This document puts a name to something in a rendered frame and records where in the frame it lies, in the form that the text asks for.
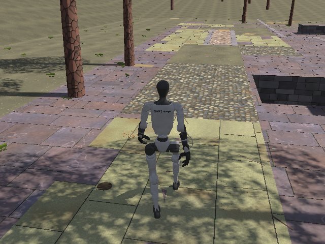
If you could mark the right robot foot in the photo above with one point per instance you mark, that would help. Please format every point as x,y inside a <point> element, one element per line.
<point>175,186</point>

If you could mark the left robot forearm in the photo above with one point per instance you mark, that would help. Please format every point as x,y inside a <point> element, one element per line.
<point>140,131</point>

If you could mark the right robot hand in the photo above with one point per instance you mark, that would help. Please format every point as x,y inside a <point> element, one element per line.
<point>187,154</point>

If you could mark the robot left upper arm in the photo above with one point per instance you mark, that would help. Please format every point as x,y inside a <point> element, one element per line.
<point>144,114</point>

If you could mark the right robot forearm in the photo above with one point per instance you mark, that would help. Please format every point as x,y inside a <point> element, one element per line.
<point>184,140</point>

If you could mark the robot torso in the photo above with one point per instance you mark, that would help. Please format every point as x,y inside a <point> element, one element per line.
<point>162,117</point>

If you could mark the left robot hand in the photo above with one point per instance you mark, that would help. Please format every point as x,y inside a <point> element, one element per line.
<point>146,137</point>

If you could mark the robot right upper arm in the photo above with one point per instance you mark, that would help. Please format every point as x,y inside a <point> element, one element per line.
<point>180,116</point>

